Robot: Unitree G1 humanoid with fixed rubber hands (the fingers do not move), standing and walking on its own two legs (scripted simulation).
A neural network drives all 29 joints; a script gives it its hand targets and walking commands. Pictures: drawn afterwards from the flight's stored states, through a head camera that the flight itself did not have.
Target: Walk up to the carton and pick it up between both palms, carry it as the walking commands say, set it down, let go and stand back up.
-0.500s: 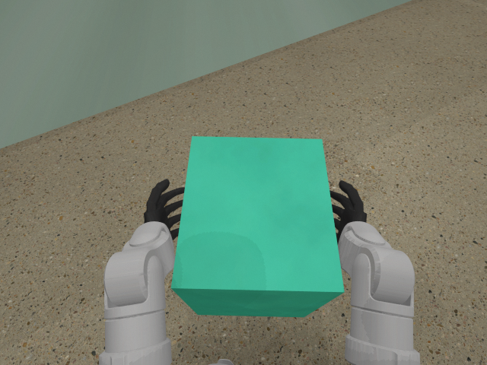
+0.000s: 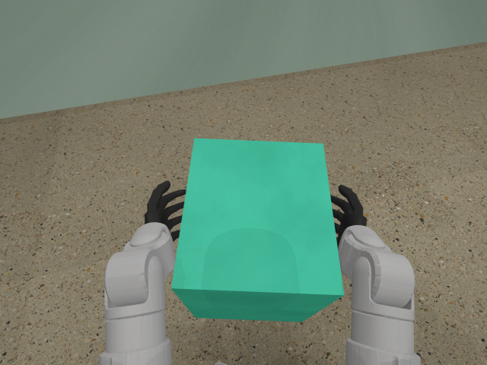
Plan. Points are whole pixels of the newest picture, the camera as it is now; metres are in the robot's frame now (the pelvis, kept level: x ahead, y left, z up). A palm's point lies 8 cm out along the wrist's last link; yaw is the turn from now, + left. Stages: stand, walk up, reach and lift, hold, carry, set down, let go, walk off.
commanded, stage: carry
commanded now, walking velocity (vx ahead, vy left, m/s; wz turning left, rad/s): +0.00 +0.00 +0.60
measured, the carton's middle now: (253, 238) +0.34 +0.01 +0.02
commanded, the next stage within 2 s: none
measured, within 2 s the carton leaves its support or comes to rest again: neither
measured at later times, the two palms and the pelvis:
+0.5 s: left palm (62, 315) +0.19 +0.25 +0.08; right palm (284, 271) +0.26 -0.03 +0.08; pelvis -0.07 +0.03 +0.00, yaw +12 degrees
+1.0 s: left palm (68, 346) +0.15 +0.22 +0.10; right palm (316, 314) +0.20 -0.07 +0.09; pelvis -0.11 +0.02 +0.00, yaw +12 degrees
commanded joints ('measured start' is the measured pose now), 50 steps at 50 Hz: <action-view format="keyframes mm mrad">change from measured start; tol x32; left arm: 1 -435 -827 -673 -88 -238 -4 -98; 4 -982 -820 -689 -110 -276 -56 -93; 12 -335 -771 -573 -8 -115 9 -69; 14 -889 -736 -630 -33 -172 -24 -60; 17 -367 -857 -631 -19 -162 22 -106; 29 -744 -858 -723 -166 -299 7 -134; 50 -420 -892 -649 -94 -221 67 -129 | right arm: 1 -475 781 705 -101 196 -2 73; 4 -1041 762 737 -178 239 -46 65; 12 -408 823 696 12 241 31 103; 14 -859 751 666 46 245 -12 86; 17 -367 852 693 -22 222 23 116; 50 -497 870 753 -189 276 70 130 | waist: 1 -16 35 -573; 3 -26 -483 -506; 14 -64 299 -533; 29 -46 -208 -527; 50 -29 -37 -440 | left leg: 1 153 180 -180 -211 -2 -123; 4 -114 69 70 388 -371 -127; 9 123 79 90 89 -270 -108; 14 610 412 -339 -125 722 42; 33 314 240 -179 -282 -287 -13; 50 188 250 -98 -190 -70 -54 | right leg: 1 391 -76 41 -327 -2 -50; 3 360 -451 377 -399 219 -208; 11 401 -257 -60 -58 845 -54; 15 -179 -71 -24 263 -216 31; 27 287 -170 213 -325 185 -114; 50 80 -112 121 -216 106 -93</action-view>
